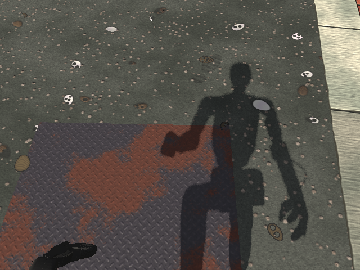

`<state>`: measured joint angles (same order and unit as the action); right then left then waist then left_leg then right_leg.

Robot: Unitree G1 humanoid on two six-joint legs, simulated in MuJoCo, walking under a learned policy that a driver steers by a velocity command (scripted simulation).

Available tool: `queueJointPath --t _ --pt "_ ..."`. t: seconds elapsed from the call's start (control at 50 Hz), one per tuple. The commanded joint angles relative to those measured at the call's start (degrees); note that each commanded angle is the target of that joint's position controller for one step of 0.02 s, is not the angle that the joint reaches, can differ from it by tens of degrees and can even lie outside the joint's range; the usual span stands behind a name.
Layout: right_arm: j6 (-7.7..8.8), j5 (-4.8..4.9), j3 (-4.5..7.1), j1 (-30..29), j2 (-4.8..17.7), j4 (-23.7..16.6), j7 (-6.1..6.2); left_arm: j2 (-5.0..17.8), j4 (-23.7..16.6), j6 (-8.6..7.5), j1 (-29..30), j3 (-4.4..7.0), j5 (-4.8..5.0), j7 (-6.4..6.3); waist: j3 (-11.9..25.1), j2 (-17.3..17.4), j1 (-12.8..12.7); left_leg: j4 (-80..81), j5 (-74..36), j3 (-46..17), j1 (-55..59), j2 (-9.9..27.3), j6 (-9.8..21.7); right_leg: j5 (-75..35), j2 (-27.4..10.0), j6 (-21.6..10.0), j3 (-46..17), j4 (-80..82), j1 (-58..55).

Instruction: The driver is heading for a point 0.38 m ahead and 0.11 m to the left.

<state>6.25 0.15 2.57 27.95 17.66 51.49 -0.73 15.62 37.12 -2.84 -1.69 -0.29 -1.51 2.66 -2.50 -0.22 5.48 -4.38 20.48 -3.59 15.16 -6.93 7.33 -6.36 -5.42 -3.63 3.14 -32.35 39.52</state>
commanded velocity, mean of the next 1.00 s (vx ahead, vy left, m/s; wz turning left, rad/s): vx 0.41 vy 0.00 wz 0.15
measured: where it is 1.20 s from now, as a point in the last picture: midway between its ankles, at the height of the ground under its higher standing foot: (181, 233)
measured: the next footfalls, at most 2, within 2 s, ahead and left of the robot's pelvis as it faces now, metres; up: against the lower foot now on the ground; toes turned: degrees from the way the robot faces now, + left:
right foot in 0.06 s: +0.28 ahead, -0.13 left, +0.00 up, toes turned -3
left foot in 0.46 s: +0.64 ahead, +0.08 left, +0.00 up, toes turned +7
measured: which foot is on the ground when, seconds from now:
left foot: down 0.00-0.06, up 0.08-0.44, down 0.46-1.00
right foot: up 0.00-0.04, down 0.06-0.46, up 0.48-0.84, down 0.86-1.00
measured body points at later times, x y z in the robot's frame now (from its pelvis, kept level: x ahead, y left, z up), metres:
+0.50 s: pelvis +0.45 +0.00 -0.01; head +0.49 +0.02 +0.44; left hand +0.40 +0.26 -0.15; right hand +0.65 -0.21 -0.12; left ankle +0.60 +0.07 -0.72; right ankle +0.25 -0.13 -0.67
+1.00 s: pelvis +0.55 -0.01 +0.02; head +0.54 -0.01 +0.47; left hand +0.56 +0.23 -0.13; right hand +0.64 -0.24 -0.12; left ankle +0.60 +0.07 -0.72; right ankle +0.57 -0.13 -0.72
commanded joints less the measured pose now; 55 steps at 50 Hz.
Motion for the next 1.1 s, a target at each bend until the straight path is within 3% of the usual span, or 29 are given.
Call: queueJointPath --t 0.02,0.04,0.06,0.08,0.1,0.12,0.14,0.2,0.26,0.3,0.32,0.38,0.44,0.46,0.48,0.5,0.52,0.56,0.58,0.64,0.7,0.78,0.84,0.86,0.88,0.9,0.92,0.94,1.1 --pt "-0.04 -1.74 2.41 -1.58 12.15 -1.71 1.23 7.80 -1.19 -0.58 -6.19 2.83 -0.21 -1.21 4.36 5.23 -8.13 -15.31 -73.48 -1.13 -7.77 15.24 1.97 9.01 7.92 -2.87 2.95 -0.22 -22.00" --pt "-1.02 -2.68 2.65 -3.37 13.04 -1.63 1.81 9.73 2.17 -0.39 -17.31 3.90 -0.06 -2.09 9.55 5.74 -13.88 -28.86 -74.30 -0.23 -10.28 15.10 1.33 14.38 8.95 -3.65 2.84 -0.27 -32.76" --pt "-1.33 -3.36 2.19 -5.99 11.48 -2.16 2.08 12.62 5.44 -0.12 -29.81 5.15 -0.59 -3.25 14.54 4.76 -20.26 -47.04 -63.66 1.09 -20.92 12.92 0.83 20.35 4.13 -5.00 -1.43 -2.26 -47.56" --pt "-0.74 -0.09 -0.53 3.85 0.31 -5.03 0.95 19.92 5.74 -0.62 -31.85 7.31 -2.99 -3.54 24.27 -15.83 -12.86 -77.93 -14.66 1.86 -45.42 3.22 -2.07 38.01 -16.77 -14.08 -33.92 1.40 -67.61" --pt "0.02 -0.21 -0.45 0.03 3.54 -4.62 1.01 14.88 5.32 -0.42 -30.17 6.55 -1.84 -2.36 28.41 -9.96 -14.67 -82.77 4.28 -4.26 -52.64 0.48 -0.21 46.58 -18.27 -12.68 -52.11 14.79 -66.92" --pt "-0.13 0.08 0.01 -7.97 5.34 -6.50 1.36 12.00 5.59 -0.86 -22.84 5.97 -1.72 -2.23 14.04 -5.71 -12.47 -81.62 -2.53 -3.83 -57.68 5.48 0.30 44.89 -16.18 -10.26 -40.55 16.18 -55.91" --pt "-0.31 -0.23 -0.32 -10.07 5.52 -6.83 0.94 8.24 5.81 -1.31 -19.11 5.21 -1.43 -1.92 8.45 0.50 -10.52 -77.06 -6.62 -2.95 -55.72 8.48 0.32 37.87 -14.59 -8.74 -32.26 17.35 -46.25" --pt "-3.29 -1.60 -0.96 -9.66 1.76 -6.60 -0.80 2.99 8.84 -2.56 -18.02 3.30 -0.94 -1.98 -0.47 -1.04 -5.29 -71.91 -5.96 -2.62 -49.36 11.59 -1.39 23.26 -10.19 -5.47 -16.08 22.72 -28.66" --pt "-4.19 -1.83 -1.52 -14.59 -0.40 -9.25 -0.94 4.30 11.03 -4.86 -17.50 3.24 0.30 -1.06 -5.81 -2.80 -2.79 -60.52 -7.80 -0.16 -50.35 9.95 -3.67 -15.84 -7.44 -5.59 -2.46 23.92 -23.88" --pt "-3.10 -1.82 -2.24 -16.85 -1.61 -10.30 -1.59 4.33 10.95 -5.29 -13.87 2.99 0.84 -0.80 -4.65 -4.89 -1.48 -42.55 -17.87 4.25 -43.70 8.26 -4.19 -21.56 -1.64 -3.60 6.50 23.31 -21.86" --pt "-2.48 -1.61 -2.50 -18.94 -1.95 -10.10 -2.26 4.44 11.36 -5.45 -15.13 2.98 1.43 -0.93 -3.49 -4.65 -3.07 -35.36 -25.35 7.22 -39.52 6.51 -4.32 -20.42 -0.35 -3.28 7.93 23.02 -22.39" --pt "-2.09 -2.51 -2.25 -18.69 -1.22 -8.66 -2.57 7.81 13.02 -5.14 -18.41 3.60 2.61 -1.74 -0.43 -4.56 -3.38 -27.62 -32.54 8.54 -32.48 3.87 -2.98 -23.03 -3.58 -2.82 5.95 20.99 -29.23" --pt "-1.29 -4.12 -0.64 -2.86 2.03 -2.32 -1.19 9.60 13.46 -2.77 -17.31 4.21 2.44 -3.38 6.85 -4.57 3.29 -22.84 -31.39 5.99 -20.27 2.41 -0.25 -26.28 -2.62 0.01 6.54 -1.52 -35.30" --pt "-0.81 -4.55 0.16 0.75 5.01 -0.84 -0.60 9.37 13.11 -2.06 -18.64 4.28 2.53 -3.72 9.19 -1.41 4.18 -20.78 -45.78 2.38 -15.35 7.32 0.51 -12.94 0.57 1.18 6.90 -15.09 -33.12" --pt "-0.74 -4.78 1.07 0.02 9.75 -0.87 -0.07 2.18 13.15 -1.15 -28.18 3.01 2.48 -3.53 16.97 12.33 -1.98 -32.47 -92.47 -11.47 -1.01 24.01 7.01 41.66 8.35 2.09 5.89 -38.13 -21.54" --pt "-0.75 -1.45 1.34 0.87 9.46 -1.66 0.16 0.95 14.50 -0.08 -35.09 2.22 5.22 -3.96 31.66 12.84 -2.25 -32.51 -101.96 -25.59 9.54 32.46 16.08 46.17 11.69 2.30 -8.43 -50.90 -14.19" --pt "-1.30 0.26 1.16 -4.88 6.85 -3.77 0.76 3.60 14.64 0.37 -30.57 2.54 3.84 -4.21 29.25 4.72 -2.65 -27.21 -86.62 -22.37 2.20 29.39 15.07 39.34 8.47 2.25 -11.34 -48.72 -13.70" --pt "-1.89 0.00 -0.96 -12.23 -0.12 -3.49 1.65 3.98 12.95 0.78 -19.99 2.50 1.12 -3.96 12.94 0.13 -4.62 -20.40 -66.83 -15.66 -13.48 23.35 10.57 34.04 4.80 3.14 -8.57 -39.06 -11.43" --pt "-1.87 0.10 -1.62 -12.07 -1.65 -2.83 2.06 3.77 13.00 1.78 -18.95 2.51 0.11 -3.72 10.34 0.29 -5.32 -18.11 -66.10 -12.93 -19.49 21.65 8.40 32.49 4.11 3.52 -8.50 -34.57 -15.33" --pt "-1.22 -0.87 -1.66 -11.91 -0.15 -0.97 1.72 0.73 14.64 4.30 -21.21 1.93 0.51 -3.45 10.96 2.33 -8.10 -15.24 -65.17 -7.43 -27.23 19.50 6.57 31.24 4.69 4.52 -6.88 -26.29 -25.04" --pt "-1.31 -1.72 -1.75 -13.45 0.24 -0.09 1.20 0.21 15.20 5.07 -18.59 1.61 0.84 -4.00 10.62 4.16 -8.48 -13.89 -56.76 -3.55 -30.00 16.86 4.49 27.42 4.52 4.41 -4.99 -15.49 -27.64" --pt "-3.37 -1.63 -1.32 -13.59 0.99 0.99 1.30 1.11 15.90 5.94 -14.26 1.61 0.74 -4.68 7.78 6.26 -6.69 -9.65 -22.71 -5.83 -34.09 16.13 3.34 24.73 4.31 3.99 -3.72 -7.70 -29.31" --pt "-5.12 -1.11 -1.14 -14.59 0.64 1.48 1.85 0.33 17.05 5.36 -13.97 1.17 0.14 -4.94 3.01 4.39 -7.15 -8.55 0.99 -8.27 -39.16 14.80 0.82 20.59 4.37 2.45 -2.95 4.36 -33.00" --pt "-5.38 -1.06 -1.23 -13.39 -0.15 2.00 2.05 1.27 17.22 4.77 -14.18 1.17 -0.35 -5.01 1.62 2.53 -6.86 -8.88 4.31 -8.86 -40.44 14.06 -1.15 19.14 1.86 1.74 -6.05 8.58 -34.07" --pt "-5.53 -0.90 -1.19 -12.10 -0.94 2.31 2.12 3.03 17.27 3.99 -15.10 1.23 -0.95 -5.09 0.72 -0.45 -5.94 -11.88 2.88 -7.79 -39.99 12.07 -2.73 20.25 -2.89 0.54 -11.46 12.70 -32.97" --pt "-6.03 -0.02 -1.07 -10.11 -1.94 3.22 1.98 4.40 17.80 3.58 -12.13 1.58 0.17 -4.89 -1.84 -7.14 -3.03 -12.49 -2.48 -2.90 -34.22 7.53 -3.59 25.11 -4.25 -0.96 -14.22 15.10 -23.07" --pt "-6.14 -0.44 -0.96 -10.49 -1.37 4.39 1.94 1.71 17.75 2.91 -10.99 0.97 0.41 -4.57 -1.65 -6.26 -3.11 -14.89 -8.17 -2.31 -26.33 7.57 -3.91 28.53 -4.14 -0.32 -14.66 17.92 -17.75" --pt "-6.08 -0.66 -0.77 -10.69 -1.31 4.81 1.88 1.14 18.11 2.33 -10.94 0.78 0.73 -4.49 -0.80 -5.62 -2.90 -15.24 -10.95 -2.77 -22.64 8.41 -3.72 28.74 -3.01 0.79 -13.42 18.48 -16.34" --pt "-5.65 -0.54 -0.77 -12.50 -1.59 8.45 2.35 0.24 21.49 2.24 -16.11 0.80 0.78 -4.92 0.35 -0.31 -5.04 -12.51 -11.32 -4.45 -25.33 10.22 -3.44 20.45 -0.24 0.77 -9.58 15.03 -24.85"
